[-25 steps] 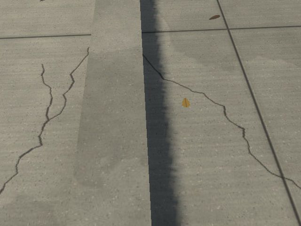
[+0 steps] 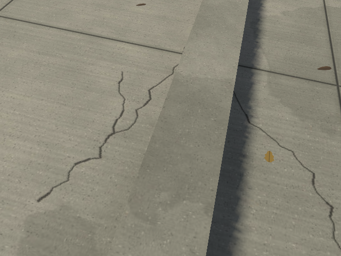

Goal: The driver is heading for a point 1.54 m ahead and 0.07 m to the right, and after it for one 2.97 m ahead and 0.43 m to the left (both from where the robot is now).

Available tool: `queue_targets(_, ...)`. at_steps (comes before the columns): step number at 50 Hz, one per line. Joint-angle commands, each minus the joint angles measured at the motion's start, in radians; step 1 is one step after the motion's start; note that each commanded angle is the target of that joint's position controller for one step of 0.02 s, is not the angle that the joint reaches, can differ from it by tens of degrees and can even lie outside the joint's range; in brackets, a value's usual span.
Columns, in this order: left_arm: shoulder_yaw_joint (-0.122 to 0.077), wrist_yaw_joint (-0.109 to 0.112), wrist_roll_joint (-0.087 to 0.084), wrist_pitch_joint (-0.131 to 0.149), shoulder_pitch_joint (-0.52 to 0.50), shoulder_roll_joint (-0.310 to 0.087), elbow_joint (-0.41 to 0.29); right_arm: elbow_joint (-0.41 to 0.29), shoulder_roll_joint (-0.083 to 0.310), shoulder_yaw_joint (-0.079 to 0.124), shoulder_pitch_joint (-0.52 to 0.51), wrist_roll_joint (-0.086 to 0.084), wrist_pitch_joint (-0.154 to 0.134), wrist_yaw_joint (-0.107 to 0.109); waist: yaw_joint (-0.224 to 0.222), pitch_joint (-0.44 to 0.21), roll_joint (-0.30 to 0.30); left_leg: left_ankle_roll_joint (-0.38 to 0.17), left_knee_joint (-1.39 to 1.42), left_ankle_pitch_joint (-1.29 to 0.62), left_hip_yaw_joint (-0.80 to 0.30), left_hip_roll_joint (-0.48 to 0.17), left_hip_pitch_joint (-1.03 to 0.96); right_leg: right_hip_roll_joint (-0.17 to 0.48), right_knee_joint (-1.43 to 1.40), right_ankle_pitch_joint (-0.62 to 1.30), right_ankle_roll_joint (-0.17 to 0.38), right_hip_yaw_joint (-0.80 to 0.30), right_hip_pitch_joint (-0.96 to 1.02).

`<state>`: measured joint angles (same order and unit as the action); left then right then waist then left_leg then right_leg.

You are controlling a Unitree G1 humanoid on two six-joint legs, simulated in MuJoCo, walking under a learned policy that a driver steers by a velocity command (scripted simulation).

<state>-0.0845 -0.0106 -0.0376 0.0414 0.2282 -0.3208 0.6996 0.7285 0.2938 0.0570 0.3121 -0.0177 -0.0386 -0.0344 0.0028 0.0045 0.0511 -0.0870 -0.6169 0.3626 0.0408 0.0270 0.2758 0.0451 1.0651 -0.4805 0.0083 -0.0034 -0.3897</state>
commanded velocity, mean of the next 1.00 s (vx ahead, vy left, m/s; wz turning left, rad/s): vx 0.47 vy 0.00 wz -0.01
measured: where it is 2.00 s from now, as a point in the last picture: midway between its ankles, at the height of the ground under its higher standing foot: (188, 150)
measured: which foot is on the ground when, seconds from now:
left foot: down 0.00-0.42, up 0.44-0.80, down 0.82-1.00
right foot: up 0.00-0.38, down 0.40-0.84, up 0.86-1.00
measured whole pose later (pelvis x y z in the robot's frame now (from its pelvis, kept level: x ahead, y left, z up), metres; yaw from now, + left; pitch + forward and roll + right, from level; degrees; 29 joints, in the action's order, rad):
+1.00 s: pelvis +0.53 +0.06 +0.01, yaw -4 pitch +1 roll +0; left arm -0.03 0.00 -0.03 0.03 0.29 -0.30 0.71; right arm 0.65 0.23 0.03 0.25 0.01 -0.10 0.00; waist 0.00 -0.01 0.04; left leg -0.05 -0.46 0.21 0.02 0.05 0.26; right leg 0.00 1.27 -0.29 0.01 -0.08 -0.53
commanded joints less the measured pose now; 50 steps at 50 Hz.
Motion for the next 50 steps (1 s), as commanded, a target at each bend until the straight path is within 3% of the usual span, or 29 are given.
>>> queue_targets(1,-0.014,-0.007,0.025,0.074,-0.151,-0.102,-0.132,-0.069,0.136,0.023,0.043,0.002,-0.032,0.011,0.033,0.086,-0.115,-0.195,0.428,0.105,-0.563,-0.313,-0.299,0.046,0.078,0.147,0.018,-0.079,-0.513)
queue_targets(2,-0.019,-0.009,0.040,0.075,-0.137,-0.105,-0.122,-0.081,0.132,0.018,0.028,0.008,-0.028,0.017,0.020,0.075,-0.129,-0.167,0.432,0.000,-0.474,-0.262,-0.264,0.049,0.021,0.216,0.007,-0.071,-0.444)
queue_targets(4,-0.014,-0.012,0.043,0.069,-0.154,-0.081,-0.114,-0.086,0.134,0.016,0.054,0.013,-0.030,0.031,0.028,0.048,-0.119,-0.155,0.440,-0.185,-0.385,-0.223,-0.255,0.014,-0.059,0.333,-0.023,-0.038,-0.390)
queue_targets(8,0.018,-0.012,0.047,0.066,-0.255,0.001,-0.132,-0.069,0.144,0.022,0.078,0.013,-0.024,0.055,0.039,0.043,-0.146,-0.118,0.407,-0.418,-0.248,-0.141,-0.147,-0.057,-0.298,0.525,-0.053,0.007,-0.244)
queue_targets(9,0.002,-0.020,0.048,0.069,-0.244,-0.037,-0.117,-0.076,0.150,0.024,0.087,0.026,-0.032,0.058,0.037,0.002,-0.162,-0.120,0.377,-0.479,-0.267,-0.175,-0.159,-0.051,-0.206,0.609,-0.051,-0.006,-0.208)
queue_targets(11,0.000,-0.015,0.021,0.061,-0.333,-0.044,-0.146,-0.064,0.142,0.028,0.128,-0.002,-0.031,0.051,0.067,0.072,-0.157,-0.118,0.398,-0.374,-0.283,-0.133,-0.129,-0.082,-0.363,0.545,-0.059,0.013,-0.221)
queue_targets(15,0.013,-0.049,0.020,0.090,-0.468,-0.027,-0.187,-0.004,0.138,0.043,0.219,-0.017,0.006,0.072,0.127,0.126,-0.144,-0.115,0.324,-0.322,-0.395,-0.200,-0.422,-0.051,-0.607,0.536,-0.031,-0.020,-0.460)
queue_targets(16,0.029,-0.053,0.020,0.086,-0.413,0.006,-0.169,0.000,0.132,0.037,0.183,-0.021,0.017,0.084,0.100,0.101,-0.153,-0.098,0.365,-0.328,-0.360,-0.218,-0.344,-0.049,-0.688,0.580,-0.023,-0.025,-0.283)
queue_targets(17,0.016,-0.050,0.014,0.089,-0.344,-0.026,-0.149,-0.005,0.168,0.044,0.148,-0.010,0.008,0.085,0.062,0.062,-0.218,-0.106,0.380,-0.467,-0.370,-0.269,-0.276,-0.060,-0.587,0.555,0.000,-0.011,-0.118)
queue_targets(18,-0.004,-0.040,0.007,0.085,-0.250,-0.073,-0.121,-0.017,0.172,0.046,0.098,0.001,0.002,0.080,0.007,0.024,-0.229,-0.090,0.304,-0.643,-0.324,-0.247,-0.286,-0.071,-0.571,0.494,0.031,-0.003,-0.028)
queue_targets(19,-0.030,-0.025,0.008,0.081,-0.096,-0.132,-0.076,-0.025,0.152,0.039,0.075,0.015,-0.001,0.071,-0.068,-0.080,-0.198,-0.061,0.127,-0.814,-0.256,-0.184,-0.277,-0.098,-0.567,0.481,0.073,0.032,0.164)
queue_targets(20,-0.037,-0.014,0.017,0.076,0.072,-0.154,-0.047,-0.040,0.125,0.023,0.063,0.027,-0.002,0.066,-0.149,-0.218,-0.158,-0.028,-0.113,-0.729,-0.228,-0.136,-0.150,-0.024,-0.524,0.445,0.125,-0.046,0.438)
queue_targets(21,-0.049,-0.010,0.039,0.075,0.180,-0.233,-0.031,-0.049,0.013,-0.008,0.217,0.031,-0.010,0.058,-0.079,-0.391,0.121,0.050,-0.510,-0.190,-0.199,0.015,0.152,0.234,-0.554,0.257,0.297,-0.507,0.785)
queue_targets(22,-0.031,-0.028,0.027,0.082,0.212,-0.167,0.002,-0.042,0.034,-0.016,0.252,-0.008,-0.023,0.051,-0.071,-0.438,0.281,0.080,-0.702,0.190,-0.225,0.087,0.344,0.314,-0.787,0.009,0.381,-0.906,0.857)
queue_targets(23,-0.006,-0.027,0.008,0.079,0.121,-0.087,-0.013,-0.060,0.110,-0.005,0.125,-0.025,-0.035,0.048,-0.077,-0.244,0.137,0.065,-0.744,0.113,-0.235,0.008,0.436,0.279,-0.824,-0.110,0.328,-0.810,0.718)
queue_targets(25,0.006,-0.023,0.027,0.062,0.021,-0.065,-0.033,-0.105,0.121,-0.008,-0.072,0.002,-0.069,0.043,-0.055,-0.047,-0.088,0.053,-0.663,-0.007,-0.179,-0.055,0.412,0.192,-0.851,0.125,0.286,-0.580,0.418)
queue_targets(27,0.014,-0.018,0.044,0.058,0.003,-0.055,-0.039,-0.117,0.097,-0.011,-0.060,0.024,-0.080,0.038,0.002,-0.037,-0.042,0.060,-0.559,-0.073,-0.171,-0.095,0.332,0.120,-0.876,0.312,0.281,-0.462,0.303)
queue_targets(32,0.010,0.010,0.014,0.050,0.042,-0.088,-0.016,-0.165,0.027,-0.045,-0.146,0.050,-0.067,0.042,0.008,0.010,0.004,0.128,-0.295,-0.147,-0.075,-0.069,0.259,0.045,-0.897,0.495,0.295,-0.298,0.111)
queue_targets(34,0.007,0.018,0.020,0.042,0.051,-0.102,-0.021,-0.183,0.001,-0.055,-0.216,0.062,-0.071,0.041,-0.008,-0.003,-0.003,0.145,-0.230,-0.344,-0.022,-0.016,0.119,-0.016,-0.856,0.585,0.264,-0.232,-0.006)
queue_targets(38,0.007,0.018,0.006,0.008,0.146,-0.077,0.007,-0.241,0.007,-0.041,-0.329,0.016,-0.062,0.054,-0.056,0.008,0.016,0.182,0.039,-0.416,-0.060,0.055,0.069,-0.042,-0.750,0.362,0.219,-0.324,0.025)
queue_targets(40,0.006,0.029,0.016,0.004,0.089,-0.087,-0.020,-0.233,0.077,-0.007,-0.260,-0.008,-0.072,0.049,0.001,-0.049,0.065,0.160,0.075,-0.342,-0.133,0.034,0.025,0.009,-0.623,0.352,0.225,-0.427,0.122)
queue_targets(41,0.014,0.031,0.018,0.002,0.037,-0.060,-0.040,-0.202,0.088,0.005,-0.174,-0.019,-0.079,0.045,0.058,-0.078,0.058,0.144,0.138,-0.332,-0.148,0.007,-0.043,-0.003,-0.515,0.329,0.209,-0.423,0.119)
queue_targets(42,0.050,0.021,0.020,0.008,0.094,0.036,-0.046,-0.181,0.133,0.017,0.019,0.008,-0.084,0.053,0.116,-0.245,-0.097,0.068,0.138,-0.215,-0.276,-0.168,-0.384,-0.064,-0.261,0.164,0.155,-0.344,-0.015)
queue_targets(43,0.075,0.014,0.001,0.014,0.297,0.087,-0.042,-0.193,0.198,0.028,0.068,0.036,-0.068,0.061,0.040,-0.381,-0.380,-0.110,0.233,-0.043,-0.725,-0.443,-0.634,-0.149,0.006,-0.134,0.086,-0.229,-0.242)
queue_targets(44,0.052,0.017,-0.019,0.014,0.267,-0.035,-0.029,-0.176,0.139,0.028,0.080,0.026,-0.061,0.050,0.058,-0.296,-0.315,-0.181,0.308,0.285,-0.909,-0.472,-0.582,-0.083,0.171,-0.078,0.050,-0.181,-0.414)
queue_targets(45,0.032,0.023,-0.012,0.009,0.141,-0.102,-0.038,-0.181,0.097,0.018,0.028,0.016,-0.068,0.048,0.083,-0.132,-0.187,-0.157,0.342,0.285,-0.784,-0.414,-0.434,-0.059,0.256,0.051,0.026,-0.161,-0.445)
queue_targets(46,0.028,0.026,0.007,0.005,0.082,-0.103,-0.048,-0.175,0.070,0.007,-0.018,0.020,-0.073,0.044,0.063,-0.050,-0.107,-0.136,0.359,0.129,-0.655,-0.376,-0.321,-0.038,0.276,0.135,0.010,-0.144,-0.432)
queue_targets(47,0.028,0.022,0.017,0.001,0.055,-0.089,-0.060,-0.164,0.048,-0.003,-0.048,0.022,-0.077,0.039,0.045,0.002,-0.105,-0.135,0.379,-0.017,-0.544,-0.333,-0.243,-0.015,0.281,0.181,-0.004,-0.141,-0.420)
queue_targets(50,0.032,0.003,0.006,-0.006,0.045,-0.052,-0.076,-0.124,0.035,0.000,-0.069,0.025,-0.084,0.024,0.003,0.026,-0.131,-0.112,0.435,-0.201,-0.329,-0.252,-0.163,0.035,0.239,0.254,-0.007,-0.106,-0.371)
Velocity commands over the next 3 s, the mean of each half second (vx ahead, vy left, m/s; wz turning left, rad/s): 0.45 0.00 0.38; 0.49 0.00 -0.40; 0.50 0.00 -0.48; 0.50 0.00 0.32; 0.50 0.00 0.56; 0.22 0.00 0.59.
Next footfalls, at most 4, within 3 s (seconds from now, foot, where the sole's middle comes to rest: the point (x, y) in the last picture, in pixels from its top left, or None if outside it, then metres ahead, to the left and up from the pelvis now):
0.40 right None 0.42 -0.05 -0.76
0.82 left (127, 230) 0.60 0.15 -0.77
1.38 right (199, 177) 0.86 -0.16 -0.77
2.00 left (180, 117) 1.23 -0.08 -0.76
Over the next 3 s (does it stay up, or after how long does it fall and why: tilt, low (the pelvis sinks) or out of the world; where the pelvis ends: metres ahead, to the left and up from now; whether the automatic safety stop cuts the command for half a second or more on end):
stays up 1.50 -0.14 -0.02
